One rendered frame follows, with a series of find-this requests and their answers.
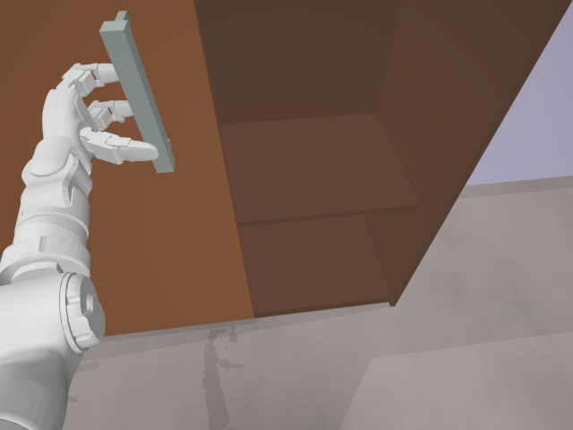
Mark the handle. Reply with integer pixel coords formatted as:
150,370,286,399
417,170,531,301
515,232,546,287
99,11,175,173

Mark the left robot forearm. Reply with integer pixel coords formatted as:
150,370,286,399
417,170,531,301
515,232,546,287
0,136,92,286

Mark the left robot upper arm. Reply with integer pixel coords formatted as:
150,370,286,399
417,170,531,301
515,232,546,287
0,272,106,430

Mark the left robot hand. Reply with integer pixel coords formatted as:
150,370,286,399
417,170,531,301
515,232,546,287
42,63,159,165

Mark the wardrobe door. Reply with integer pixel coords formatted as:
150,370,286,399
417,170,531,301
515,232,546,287
0,0,254,336

